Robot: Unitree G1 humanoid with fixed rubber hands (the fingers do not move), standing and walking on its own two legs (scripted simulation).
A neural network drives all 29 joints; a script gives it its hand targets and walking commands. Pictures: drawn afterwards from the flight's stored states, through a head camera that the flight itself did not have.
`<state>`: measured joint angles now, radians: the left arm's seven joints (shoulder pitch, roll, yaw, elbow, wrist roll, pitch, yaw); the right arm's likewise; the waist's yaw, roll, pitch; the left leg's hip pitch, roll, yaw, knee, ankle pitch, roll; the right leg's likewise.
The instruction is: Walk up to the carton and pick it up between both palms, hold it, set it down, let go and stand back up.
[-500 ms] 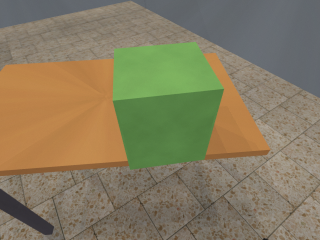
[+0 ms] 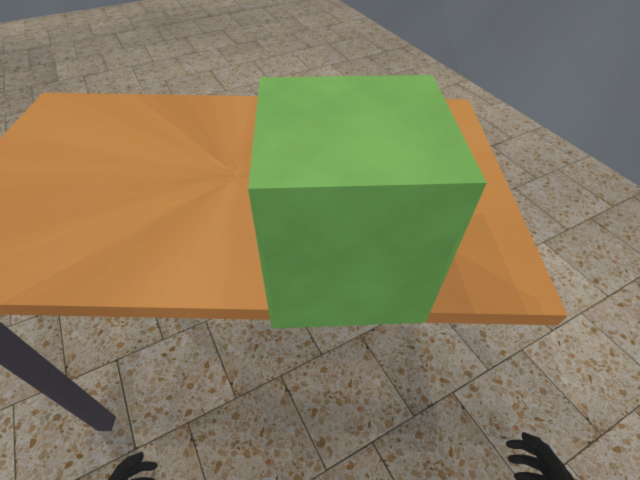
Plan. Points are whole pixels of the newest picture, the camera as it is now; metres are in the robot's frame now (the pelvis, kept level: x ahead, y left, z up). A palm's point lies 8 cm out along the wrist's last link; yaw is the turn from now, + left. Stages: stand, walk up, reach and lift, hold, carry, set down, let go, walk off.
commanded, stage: walk up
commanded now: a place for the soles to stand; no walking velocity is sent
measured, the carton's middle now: (348, 208) +0.43 -0.02 +0.12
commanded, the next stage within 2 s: reach and lift in 0.82 s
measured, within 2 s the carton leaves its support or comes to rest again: neither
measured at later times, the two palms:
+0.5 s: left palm out of the picture +0.08 +0.27 -0.09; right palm out of the picture +0.13 -0.27 -0.09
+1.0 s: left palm out of the picture +0.14 +0.26 -0.09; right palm out of the picture +0.15 -0.26 -0.08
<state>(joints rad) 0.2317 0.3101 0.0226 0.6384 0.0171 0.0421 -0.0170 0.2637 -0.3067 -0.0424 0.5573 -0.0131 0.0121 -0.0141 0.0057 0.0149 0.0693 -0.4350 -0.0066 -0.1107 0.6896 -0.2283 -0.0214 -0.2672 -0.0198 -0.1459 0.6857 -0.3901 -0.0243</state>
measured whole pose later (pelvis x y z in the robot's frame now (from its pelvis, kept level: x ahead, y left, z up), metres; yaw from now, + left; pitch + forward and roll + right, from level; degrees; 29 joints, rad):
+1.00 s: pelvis -0.01 -0.01 +0.00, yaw -1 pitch -4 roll +0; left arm 0.19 0.33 0.05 0.48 -0.01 0.27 0.04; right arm 0.04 -0.20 -0.09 0.90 -0.08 -0.22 0.04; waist 0.02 -0.07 0.10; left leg -0.37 0.02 -0.02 0.69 -0.25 -0.03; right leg -0.27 -0.02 -0.11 0.74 -0.41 -0.04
